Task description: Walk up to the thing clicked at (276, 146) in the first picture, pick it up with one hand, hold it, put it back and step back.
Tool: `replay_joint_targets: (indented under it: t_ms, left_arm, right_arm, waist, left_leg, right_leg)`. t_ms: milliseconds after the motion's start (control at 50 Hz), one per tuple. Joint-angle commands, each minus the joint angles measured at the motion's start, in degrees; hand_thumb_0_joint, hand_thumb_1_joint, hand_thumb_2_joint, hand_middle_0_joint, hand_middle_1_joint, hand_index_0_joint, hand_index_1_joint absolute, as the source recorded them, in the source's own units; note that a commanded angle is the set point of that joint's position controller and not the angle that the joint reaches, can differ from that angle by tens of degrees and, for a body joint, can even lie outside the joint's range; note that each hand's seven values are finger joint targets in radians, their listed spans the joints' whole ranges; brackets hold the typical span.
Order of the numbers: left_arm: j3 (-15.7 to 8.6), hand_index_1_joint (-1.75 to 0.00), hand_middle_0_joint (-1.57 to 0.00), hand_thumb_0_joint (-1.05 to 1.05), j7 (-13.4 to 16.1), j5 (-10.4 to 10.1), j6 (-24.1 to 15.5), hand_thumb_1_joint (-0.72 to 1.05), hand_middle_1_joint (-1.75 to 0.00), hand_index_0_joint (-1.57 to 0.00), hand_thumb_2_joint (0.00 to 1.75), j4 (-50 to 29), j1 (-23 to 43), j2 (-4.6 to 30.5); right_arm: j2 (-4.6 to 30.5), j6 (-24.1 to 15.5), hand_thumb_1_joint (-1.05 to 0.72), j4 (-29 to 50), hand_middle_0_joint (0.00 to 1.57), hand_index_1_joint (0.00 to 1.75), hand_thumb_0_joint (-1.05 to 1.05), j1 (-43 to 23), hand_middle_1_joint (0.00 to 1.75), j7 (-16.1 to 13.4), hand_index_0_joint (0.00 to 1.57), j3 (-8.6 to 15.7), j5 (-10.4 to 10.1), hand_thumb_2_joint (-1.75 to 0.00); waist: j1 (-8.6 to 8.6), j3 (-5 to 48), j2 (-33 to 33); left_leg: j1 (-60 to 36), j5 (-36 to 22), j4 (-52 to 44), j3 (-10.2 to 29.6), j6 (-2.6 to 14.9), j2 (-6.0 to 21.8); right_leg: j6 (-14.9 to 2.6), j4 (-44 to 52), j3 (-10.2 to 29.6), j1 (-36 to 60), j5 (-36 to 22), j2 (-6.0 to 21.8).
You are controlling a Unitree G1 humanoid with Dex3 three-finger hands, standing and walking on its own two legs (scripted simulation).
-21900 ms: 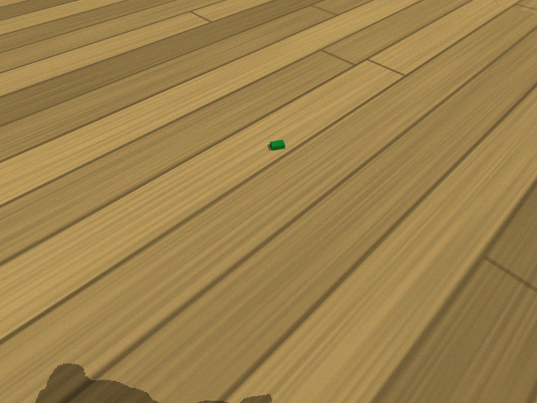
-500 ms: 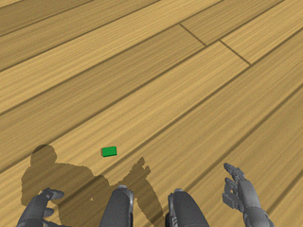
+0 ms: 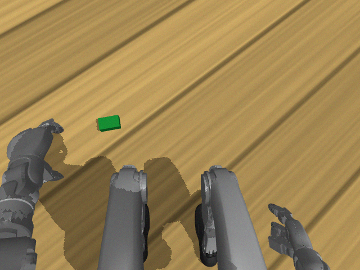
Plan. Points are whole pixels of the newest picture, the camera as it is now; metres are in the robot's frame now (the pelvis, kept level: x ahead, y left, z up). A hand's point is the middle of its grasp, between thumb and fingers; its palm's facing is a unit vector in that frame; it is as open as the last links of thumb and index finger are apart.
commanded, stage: rise first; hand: left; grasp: from above
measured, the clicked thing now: (109, 123) +0.53 +0.26 -0.43
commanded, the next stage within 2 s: none
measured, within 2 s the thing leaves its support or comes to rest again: neither
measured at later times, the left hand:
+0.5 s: hand (69, 134) +0.43 +0.32 -0.23, palm faces -0.44 -0.06 -0.90, open 12.1 cm
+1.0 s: hand (81, 129) +0.46 +0.31 -0.28, palm faces -0.44 -0.08 -0.90, open 11.6 cm
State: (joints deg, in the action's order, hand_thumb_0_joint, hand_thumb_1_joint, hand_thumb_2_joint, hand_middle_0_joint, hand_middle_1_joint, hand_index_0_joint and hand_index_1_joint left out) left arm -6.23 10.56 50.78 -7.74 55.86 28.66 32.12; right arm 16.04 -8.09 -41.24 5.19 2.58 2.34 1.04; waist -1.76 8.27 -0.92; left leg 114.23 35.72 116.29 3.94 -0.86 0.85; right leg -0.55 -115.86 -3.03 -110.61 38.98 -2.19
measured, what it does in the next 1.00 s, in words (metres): lowers itself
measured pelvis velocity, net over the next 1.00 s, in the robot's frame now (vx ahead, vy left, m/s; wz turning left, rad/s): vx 0.01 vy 0.01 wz -0.10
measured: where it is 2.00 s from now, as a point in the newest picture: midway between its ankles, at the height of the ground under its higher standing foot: (173, 244)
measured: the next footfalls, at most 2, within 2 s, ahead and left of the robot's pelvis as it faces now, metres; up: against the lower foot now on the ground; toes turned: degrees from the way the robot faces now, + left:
none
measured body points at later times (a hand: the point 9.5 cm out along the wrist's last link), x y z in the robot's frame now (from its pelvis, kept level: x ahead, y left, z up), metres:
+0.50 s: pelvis +0.00 +0.01 -0.08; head +0.22 +0.06 +0.31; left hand +0.45 +0.32 -0.18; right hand +0.07 -0.27 -0.19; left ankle +0.10 +0.13 -0.41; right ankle +0.09 -0.11 -0.41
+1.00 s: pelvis +0.01 +0.01 -0.10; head +0.25 +0.06 +0.27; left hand +0.48 +0.31 -0.22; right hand +0.06 -0.26 -0.22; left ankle +0.10 +0.13 -0.41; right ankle +0.09 -0.11 -0.41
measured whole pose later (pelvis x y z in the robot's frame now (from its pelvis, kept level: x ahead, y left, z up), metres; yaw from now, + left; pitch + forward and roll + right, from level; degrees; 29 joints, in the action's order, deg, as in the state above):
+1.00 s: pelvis +0.01 +0.01 -0.10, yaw -6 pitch +34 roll -8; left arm -8.6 23.7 69.9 -11.6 80.8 50.6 43.0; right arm 14.7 -3.1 -43.6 6.3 6.9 -3.2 7.7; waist -10.4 2.7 1.4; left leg 132.7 38.7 136.7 7.6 0.0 1.5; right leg 0.8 -133.1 -6.3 -127.1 40.8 -3.7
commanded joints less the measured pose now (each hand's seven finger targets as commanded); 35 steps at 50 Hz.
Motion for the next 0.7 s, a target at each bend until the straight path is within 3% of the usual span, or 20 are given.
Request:
replay_joint_targets:
  t_ms: [0, 60, 180, 280, 300, 320, 380, 400, 460, 520, 600, 680]
  left_arm:
    - [-4.13, -0.69, -0.42, 0.00, 2.61, 4.00, -4.02, -0.23, -0.65, -0.39, 0.76, -3.63, 17.11, 20.48]
    - [-4.62, -0.69, -0.41, 0.00, 4.08, 7.09, -5.57, -0.22, -0.66, -0.39, 0.75, -2.21, 21.24, 22.82]
    - [-3.33, -0.66, -0.40, 0.00, 8.24, 12.80, -5.81, -0.21, -0.64, -0.38, 0.75, 4.40, 24.87, 22.72]
    - [-2.56, -0.65, -0.41, 0.00, 10.79, 16.65, -5.24, -0.21, -0.62, -0.39, 0.75, 8.99, 28.19, 23.23]
    - [-3.71, -0.64, -0.42, 0.00, 11.31, 17.01, -5.43, -0.21, -0.61, -0.39, 0.75, 7.48, 30.08, 25.20]
    - [-3.29, -0.64, -0.41, 0.00, 11.58, 17.57, -5.43, -0.21, -0.62, -0.38, 0.74, 8.84, 30.43, 24.81]
    - [-1.95, -0.62, -0.44, 0.00, 12.15, 18.19, -5.42, -0.18, -0.59, -0.42, 0.71, 11.18, 32.02, 23.14]
    - [-2.26, -0.60, -0.45, 0.00, 12.36, 18.79, -5.41, -0.17, -0.58, -0.43, 0.70, 12.53, 32.37, 24.01]
    - [-2.70, -0.61, -0.44, 0.00, 12.86, 18.41, -5.22, -0.17, -0.59, -0.42, 0.70, 13.15, 33.51, 23.85]
    - [-1.62, -0.62, -0.43, 0.00, 13.25, 18.56, -4.99, -0.16, -0.61, -0.43, 0.69, 14.88, 34.56, 22.44]
    - [-2.01, -0.61, -0.46, 0.00, 13.84, 18.82, -4.94, -0.13, -0.60, -0.45, 0.66, 14.70, 37.24, 24.08]
    - [-3.45, -0.61, -0.46, 0.00, 14.51, 18.44, -4.89, -0.13, -0.61, -0.46, 0.65, 14.16, 37.58, 25.16]
  right_arm:
    - [10.03, -0.79, -0.90, 3.63, 0.20, 0.30, 0.00, 7.43, 0.30, -0.26, 0.20, 4.29, 0.75, -0.90]
    - [10.23, 0.20, -0.90, 2.63, 0.20, 0.30, 0.00, 8.56, 0.30, -0.13, 0.20, 3.87, 1.32, -0.90]
    - [11.08, 2.93, -0.89, 0.84, 0.20, 0.30, 0.00, 9.08, 0.30, 0.35, 0.20, 3.03, 2.34, -0.90]
    - [11.34, 4.34, -0.89, -0.24, 0.20, 0.30, 0.00, 9.78, 0.30, 0.99, 0.20, 2.31, 3.22, -0.90]
    - [11.20, 4.44, -0.89, -0.33, 0.20, 0.30, 0.00, 9.94, 0.30, 1.17, 0.20, 2.12, 3.42, -0.90]
    - [11.74, 4.52, -0.89, -0.52, 0.20, 0.30, 0.00, 10.20, 0.30, 1.29, 0.20, 2.18, 3.64, -0.90]
    - [11.12, 4.63, -0.90, -1.05, 0.20, 0.30, 0.00, 10.66, 0.30, 1.75, 0.20, 1.90, 4.18, -0.90]
    - [11.67, 4.63, -0.90, -1.28, 0.20, 0.30, 0.00, 10.94, 0.30, 1.86, 0.20, 1.89, 4.35, -0.90]
    - [11.85, 4.58, -0.90, -1.36, 0.20, 0.30, 0.00, 11.41, 0.30, 2.35, 0.20, 1.89, 4.82, -0.90]
    - [12.03, 4.47, -0.90, -1.61, 0.20, 0.30, 0.00, 11.83, 0.30, 2.71, 0.20, 1.76, 5.11, -0.90]
    - [11.68, 4.49, -0.90, -1.53, 0.20, 0.30, 0.00, 12.23, 0.30, 3.10, 0.20, 1.07, 5.56, -0.90]
    - [11.27, 4.44, -0.90, -1.38, 0.20, 0.30, 0.00, 12.31, 0.30, 3.36, 0.20, 0.43, 5.94, -0.90]
  waist:
    - [-1.06, 34.74, -1.35]
    - [-1.33, 36.16, -3.28]
    - [-2.62, 32.37, -7.85]
    - [-3.74, 32.15, -9.63]
    - [-3.19, 33.41, -11.40]
    - [-3.88, 34.33, -11.38]
    - [-5.13, 32.56, -11.00]
    - [-5.33, 32.67, -11.06]
    - [-5.08, 33.82, -13.27]
    - [-6.35, 33.31, -13.23]
    - [-7.04, 34.08, -12.52]
    - [-6.68, 34.78, -12.29]
  left_leg:
    - [-19.03, -0.22, -8.26, -3.69, 2.53, -1.53]
    - [-17.84, 0.78, -6.14, -3.76, 2.59, -1.67]
    - [-18.51, 2.91, -5.66, -1.78, 2.22, -1.30]
    - [-18.27, -0.35, -3.78, -1.26, 2.07, -1.25]
    - [-19.02, -2.30, -2.91, -1.65, 2.13, -1.22]
    - [-19.26, -3.22, -1.98, -1.40, 2.14, -0.92]
    - [-18.53, -4.42, -0.68, -1.08, 2.24, -0.71]
    - [-18.09, -4.46, -0.37, -0.83, 2.22, -0.63]
    - [-19.35, -4.75, -0.29, -0.35, 1.86, -0.36]
    - [-18.48, -4.88, 0.89, -0.07, 1.87, -0.21]
    - [-15.95, -5.35, 3.12, -0.89, 2.39, -0.29]
    - [-14.88, -6.30, 4.61, -1.28, 2.53, -0.21]
  right_leg:
    - [-1.10, 15.79, 0.86, 16.59, 0.44, -1.01]
    - [-1.27, 13.89, 0.32, 14.81, 1.57, -1.17]
    - [-2.13, 7.93, -3.12, 5.01, 0.96, -1.15]
    - [-2.47, 4.56, -4.40, 1.77, -3.03, -1.26]
    - [-2.41, 4.13, -4.13, 2.35, -4.79, -1.12]
    - [-2.33, 3.36, -4.35, 1.61, -5.82, -1.26]
    - [-2.16, 2.29, -4.52, 0.54, -7.45, -1.23]
    - [-2.18, 1.69, -4.78, 0.02, -7.53, -1.25]
    - [-2.28, 0.44, -5.07, -1.05, -7.69, -1.14]
    - [-2.18, -0.48, -5.45, -2.01, -8.26, -1.34]
    - [-1.89, -0.40, -5.31, -0.04, -9.22, -1.76]
    - [-1.70, -0.87, -5.19, 1.52, -10.12, -1.90]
